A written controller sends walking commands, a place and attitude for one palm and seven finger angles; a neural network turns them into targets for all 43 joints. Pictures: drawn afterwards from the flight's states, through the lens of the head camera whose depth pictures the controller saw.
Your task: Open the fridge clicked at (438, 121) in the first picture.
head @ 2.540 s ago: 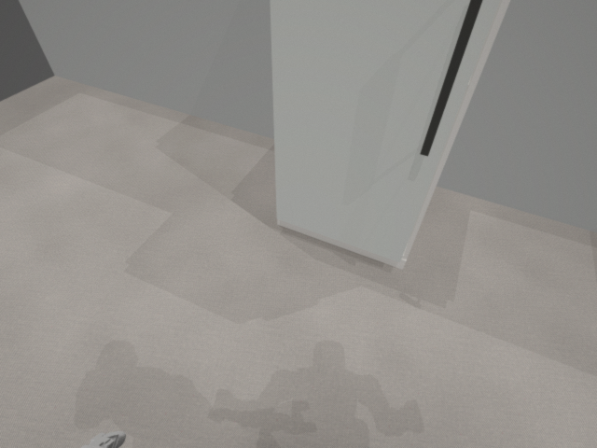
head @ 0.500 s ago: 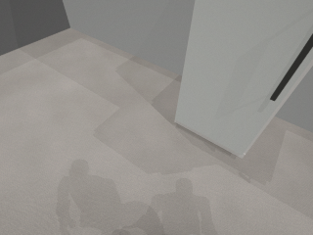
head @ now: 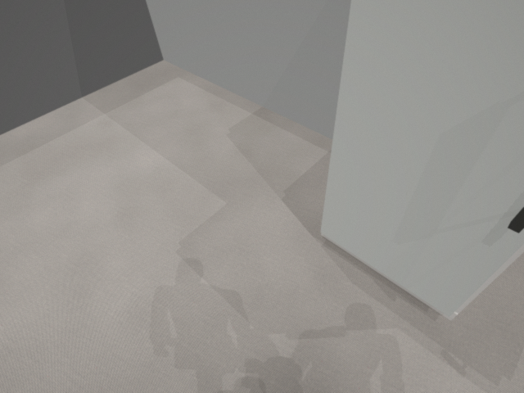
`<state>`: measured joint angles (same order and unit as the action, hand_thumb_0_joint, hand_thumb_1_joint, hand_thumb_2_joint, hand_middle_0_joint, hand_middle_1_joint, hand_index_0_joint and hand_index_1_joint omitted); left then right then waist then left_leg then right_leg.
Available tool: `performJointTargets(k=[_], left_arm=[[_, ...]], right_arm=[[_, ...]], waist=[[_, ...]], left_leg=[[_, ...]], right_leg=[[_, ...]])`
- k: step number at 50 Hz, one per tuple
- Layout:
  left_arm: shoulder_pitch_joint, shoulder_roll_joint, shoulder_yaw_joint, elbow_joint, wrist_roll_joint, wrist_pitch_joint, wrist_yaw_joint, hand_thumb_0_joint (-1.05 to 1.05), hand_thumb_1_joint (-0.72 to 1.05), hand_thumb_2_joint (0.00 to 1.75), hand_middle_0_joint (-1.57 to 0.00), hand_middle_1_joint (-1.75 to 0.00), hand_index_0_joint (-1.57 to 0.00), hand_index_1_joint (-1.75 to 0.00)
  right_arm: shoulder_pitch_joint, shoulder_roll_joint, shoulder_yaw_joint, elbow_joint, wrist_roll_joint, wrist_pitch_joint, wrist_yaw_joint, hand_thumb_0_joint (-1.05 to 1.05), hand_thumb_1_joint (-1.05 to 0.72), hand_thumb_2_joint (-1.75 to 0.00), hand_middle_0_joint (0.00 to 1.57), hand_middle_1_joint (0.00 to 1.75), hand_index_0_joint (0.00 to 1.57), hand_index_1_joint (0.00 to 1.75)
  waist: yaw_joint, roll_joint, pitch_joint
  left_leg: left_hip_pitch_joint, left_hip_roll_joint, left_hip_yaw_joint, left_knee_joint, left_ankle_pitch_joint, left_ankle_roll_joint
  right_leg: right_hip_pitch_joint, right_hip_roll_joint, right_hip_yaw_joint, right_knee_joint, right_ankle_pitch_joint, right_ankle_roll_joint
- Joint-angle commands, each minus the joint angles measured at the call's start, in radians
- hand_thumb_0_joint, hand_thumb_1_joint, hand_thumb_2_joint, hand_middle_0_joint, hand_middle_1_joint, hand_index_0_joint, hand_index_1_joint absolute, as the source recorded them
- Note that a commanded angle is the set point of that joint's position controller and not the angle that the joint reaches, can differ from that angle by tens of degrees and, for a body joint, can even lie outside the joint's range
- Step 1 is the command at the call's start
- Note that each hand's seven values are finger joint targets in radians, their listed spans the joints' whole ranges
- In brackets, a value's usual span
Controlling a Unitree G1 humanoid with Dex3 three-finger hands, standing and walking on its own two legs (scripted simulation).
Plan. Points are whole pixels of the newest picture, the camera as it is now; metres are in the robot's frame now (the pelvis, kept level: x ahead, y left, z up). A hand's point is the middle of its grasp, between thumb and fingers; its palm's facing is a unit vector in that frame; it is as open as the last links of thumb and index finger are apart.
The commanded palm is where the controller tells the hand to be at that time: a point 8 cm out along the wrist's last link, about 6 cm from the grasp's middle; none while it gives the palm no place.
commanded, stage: turn to face it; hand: right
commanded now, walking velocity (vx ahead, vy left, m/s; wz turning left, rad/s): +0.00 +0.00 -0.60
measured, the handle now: out of the picture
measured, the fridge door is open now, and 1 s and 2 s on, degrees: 0 0 0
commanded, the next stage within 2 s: take the last steps up to it in 1.04 s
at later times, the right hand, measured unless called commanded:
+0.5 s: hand out of the picture +0.14 -0.20 -0.15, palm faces +0.26 +0.94 -0.23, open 7.4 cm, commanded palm none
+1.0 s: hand out of the picture -0.10 -0.18 -0.19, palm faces +0.58 +0.77 -0.25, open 7.4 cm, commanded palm none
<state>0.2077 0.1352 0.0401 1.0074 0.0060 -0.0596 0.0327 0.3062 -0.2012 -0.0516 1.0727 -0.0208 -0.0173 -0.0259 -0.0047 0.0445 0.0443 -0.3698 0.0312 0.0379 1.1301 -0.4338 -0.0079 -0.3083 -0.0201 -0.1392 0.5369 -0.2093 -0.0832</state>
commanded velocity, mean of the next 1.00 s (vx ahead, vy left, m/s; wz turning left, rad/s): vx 0.00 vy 0.00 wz -0.50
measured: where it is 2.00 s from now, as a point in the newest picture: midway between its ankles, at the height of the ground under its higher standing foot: outside the picture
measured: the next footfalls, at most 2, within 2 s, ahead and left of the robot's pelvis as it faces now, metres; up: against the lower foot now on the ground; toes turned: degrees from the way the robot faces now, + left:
left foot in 0.54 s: +0.10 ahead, +0.13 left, +0.00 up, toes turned -18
right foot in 0.96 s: +0.01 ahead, -0.11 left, +0.00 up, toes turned -38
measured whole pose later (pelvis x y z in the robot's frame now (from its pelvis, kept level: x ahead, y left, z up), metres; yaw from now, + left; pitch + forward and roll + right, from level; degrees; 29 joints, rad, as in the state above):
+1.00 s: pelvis +0.03 -0.01 -0.01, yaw -33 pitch +0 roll +0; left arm 0.05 0.25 0.06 0.89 0.01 0.04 -0.02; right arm 0.31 -0.27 -0.05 0.96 -0.02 0.04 -0.02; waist -0.05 0.07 0.12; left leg -0.27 0.18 0.16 0.79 -0.47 -0.06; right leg -0.30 0.00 -0.09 0.64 -0.33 -0.03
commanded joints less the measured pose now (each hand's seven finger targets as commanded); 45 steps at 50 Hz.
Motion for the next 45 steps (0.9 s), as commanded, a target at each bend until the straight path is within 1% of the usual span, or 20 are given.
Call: performJointTargets(k=[1,3,7,14,16,21,23,24,25,26,27,28,29,30,31,33,35,40,43,45], left_arm=[[0.080,0.131,0.017,-0.006,0.009,0.005,-0.005,0.00,0.90,0.90,-0.20,-0.30,-0.20,-0.30],[0.099,0.158,0.021,-0.011,0.008,0.015,-0.005,0.00,0.90,0.90,-0.20,-0.30,-0.20,-0.30],[0.118,0.183,0.035,-0.016,0.012,0.034,-0.010,0.00,0.90,0.90,-0.20,-0.30,-0.20,-0.30],[0.179,0.209,0.055,-0.014,0.019,0.051,-0.008,0.00,0.90,0.90,-0.20,-0.30,-0.20,-0.30],[0.184,0.219,0.061,-0.019,0.020,0.055,-0.007,0.00,0.90,0.90,-0.20,-0.30,-0.20,-0.30],[0.142,0.240,0.074,-0.048,0.019,0.066,-0.009,0.00,0.90,0.90,-0.20,-0.30,-0.20,-0.30],[0.107,0.242,0.079,-0.062,0.016,0.070,-0.015,0.00,0.90,0.90,-0.20,-0.30,-0.20,-0.30],[0.091,0.239,0.079,-0.071,0.012,0.072,-0.017,0.00,0.90,0.90,-0.20,-0.30,-0.20,-0.30],[0.074,0.227,0.079,-0.081,0.005,0.073,-0.022,0.00,0.90,0.90,-0.20,-0.30,-0.20,-0.30],[0.076,0.183,0.075,-0.095,-0.005,0.072,-0.029,0.00,0.90,0.90,-0.20,-0.30,-0.20,-0.30],[0.065,0.157,0.073,-0.128,0.002,0.071,-0.028,0.00,0.90,0.90,-0.20,-0.30,-0.20,-0.30],[0.056,0.196,0.085,-0.127,0.014,0.079,-0.027,0.00,0.90,0.90,-0.20,-0.30,-0.20,-0.30],[0.060,0.191,0.084,-0.113,0.019,0.095,-0.033,0.00,0.90,0.90,-0.20,-0.30,-0.20,-0.30],[0.058,0.184,0.082,-0.100,0.018,0.104,-0.038,0.00,0.90,0.90,-0.20,-0.30,-0.20,-0.30],[0.052,0.181,0.079,-0.097,0.017,0.107,-0.044,0.00,0.90,0.90,-0.20,-0.30,-0.20,-0.30],[0.019,0.170,0.072,-0.113,0.015,0.110,-0.052,0.00,0.90,0.90,-0.20,-0.30,-0.20,-0.30],[-0.039,0.168,0.062,-0.134,0.016,0.115,-0.054,0.00,0.90,0.90,-0.20,-0.30,-0.20,-0.30],[-0.148,0.166,0.043,-0.171,0.012,0.119,-0.059,0.00,0.90,0.90,-0.20,-0.30,-0.20,-0.30],[-0.158,0.165,0.032,-0.177,0.007,0.110,-0.059,0.00,0.90,0.90,-0.20,-0.30,-0.20,-0.30],[-0.126,0.176,0.030,-0.171,0.006,0.102,-0.054,0.00,0.90,0.90,-0.20,-0.30,-0.20,-0.30]], right_arm=[[0.085,-0.005,-0.010,-0.048,-0.004,0.021,0.006,0.00,-0.90,-0.90,0.20,0.30,0.20,0.30],[0.038,-0.029,-0.018,-0.069,-0.004,0.031,0.005,0.00,-0.90,-0.90,0.20,0.30,0.20,0.30],[-0.061,-0.049,-0.031,-0.122,-0.005,0.044,0.003,0.00,-0.90,-0.90,0.20,0.30,0.20,0.30],[-0.216,-0.060,-0.033,-0.196,0.005,0.045,-0.001,0.00,-0.90,-0.90,0.20,0.30,0.20,0.30],[-0.228,-0.059,-0.031,-0.210,0.009,0.044,-0.003,0.00,-0.90,-0.90,0.20,0.30,0.20,0.30],[-0.195,-0.064,-0.029,-0.223,0.018,0.040,-0.010,0.00,-0.90,-0.90,0.20,0.30,0.20,0.30],[-0.160,-0.077,-0.030,-0.223,0.020,0.035,-0.014,0.00,-0.90,-0.90,0.20,0.30,0.20,0.30],[-0.133,-0.084,-0.033,-0.221,0.021,0.031,-0.017,0.00,-0.90,-0.90,0.20,0.30,0.20,0.30],[-0.103,-0.108,-0.037,-0.216,0.020,0.025,-0.021,0.00,-0.90,-0.90,0.20,0.30,0.20,0.30],[-0.079,-0.169,-0.048,-0.215,0.010,0.019,-0.026,0.00,-0.90,-0.90,0.20,0.30,0.20,0.30],[-0.082,-0.229,-0.056,-0.227,0.000,0.017,-0.027,0.00,-0.90,-0.90,0.20,0.30,0.20,0.30],[-0.104,-0.217,-0.049,-0.242,0.003,0.019,-0.026,0.00,-0.90,-0.90,0.20,0.30,0.20,0.30],[-0.167,-0.168,-0.044,-0.254,0.005,0.013,-0.029,0.00,-0.90,-0.90,0.20,0.30,0.20,0.30],[-0.190,-0.152,-0.037,-0.258,0.007,0.010,-0.026,0.00,-0.90,-0.90,0.20,0.30,0.20,0.30],[-0.190,-0.141,-0.028,-0.258,0.008,0.007,-0.021,0.00,-0.90,-0.90,0.20,0.30,0.20,0.30],[-0.141,-0.135,-0.026,-0.245,0.005,0.001,-0.019,0.00,-0.90,-0.90,0.20,0.30,0.20,0.30],[-0.082,-0.156,-0.031,-0.231,-0.001,0.002,-0.018,0.00,-0.90,-0.90,0.20,0.30,0.20,0.30],[-0.006,-0.205,-0.035,-0.207,-0.010,0.014,-0.009,0.00,-0.90,-0.90,0.20,0.30,0.20,0.30],[0.000,-0.229,-0.043,-0.201,-0.015,0.019,-0.007,0.00,-0.90,-0.90,0.20,0.30,0.20,0.30],[0.001,-0.242,-0.045,-0.197,-0.013,0.022,-0.005,0.00,-0.90,-0.90,0.20,0.30,0.20,0.30]], waist=[[-0.027,-0.145,-0.047],[-0.018,-0.113,-0.059],[0.004,-0.128,-0.053],[0.052,-0.131,-0.063],[0.056,-0.125,-0.082],[0.041,-0.155,-0.114],[0.022,-0.149,-0.122],[0.009,-0.138,-0.137],[-0.007,-0.106,-0.141],[-0.010,0.058,-0.152],[-0.013,0.249,-0.112],[-0.001,0.141,-0.086],[0.035,0.112,-0.057],[0.048,0.101,-0.040],[0.050,0.077,-0.029],[0.035,0.079,-0.019],[0.005,0.100,-0.017],[-0.032,0.154,0.007],[-0.038,0.214,-0.012],[-0.023,0.200,-0.048]], left_leg=[[-0.038,0.042,-0.017,-0.044,0.087,-0.037],[-0.084,0.044,-0.027,-0.046,0.115,-0.048],[-0.162,0.050,-0.041,-0.084,0.132,-0.068],[-0.170,0.027,-0.059,-0.219,0.040,-0.071],[-0.152,0.014,-0.064,-0.259,0.016,-0.066],[-0.003,-0.026,-0.066,-0.407,0.011,-0.048],[0.075,-0.034,-0.061,-0.529,0.067,-0.041],[0.153,-0.030,-0.055,-0.639,0.142,-0.039],[0.278,0.011,-0.078,-0.763,0.238,-0.030],[0.426,0.187,-0.231,-0.847,0.258,0.021],[0.419,0.419,-0.419,-0.854,0.415,0.137],[0.296,0.457,-0.364,-0.833,0.532,0.189],[0.268,0.382,-0.260,-0.826,0.581,0.179],[0.247,0.329,-0.201,-0.804,0.611,0.158],[0.250,0.294,-0.130,-0.777,0.657,0.142],[0.272,0.278,-0.069,-0.763,0.715,0.125],[0.302,0.284,-0.055,-0.749,0.740,0.129],[0.264,0.288,-0.005,-0.727,0.754,0.125],[0.270,0.293,0.018,-0.690,0.777,0.113],[0.275,0.285,0.041,-0.631,0.803,0.091]], right_leg=[[0.032,-0.210,0.263,-0.282,0.392,-0.073],[0.061,-0.210,0.315,-0.291,0.337,-0.076],[0.102,-0.204,0.381,-0.298,0.189,-0.081],[0.174,-0.202,0.506,-0.242,0.260,-0.114],[0.193,-0.200,0.535,-0.219,0.311,-0.121],[0.141,-0.170,0.577,-0.169,0.405,-0.111],[0.109,-0.143,0.571,-0.141,0.404,-0.086],[0.079,-0.116,0.560,-0.114,0.377,-0.057],[-0.012,-0.082,0.526,-0.070,0.277,-0.013],[-0.184,0.003,0.406,0.058,0.042,0.053],[-0.323,0.128,0.202,0.267,-0.311,0.119],[-0.284,0.090,0.211,0.461,-0.354,0.116],[-0.290,0.055,0.224,0.571,-0.294,0.122],[-0.285,0.035,0.206,0.636,-0.248,0.135],[-0.292,0.021,0.184,0.672,-0.206,0.144],[-0.305,0.010,0.158,0.663,-0.182,0.152],[-0.299,-0.005,0.136,0.606,-0.192,0.161],[-0.193,-0.004,0.074,0.396,-0.207,0.152],[-0.105,0.008,0.040,0.254,-0.216,0.132],[-0.022,0.026,0.016,0.128,-0.166,0.119]])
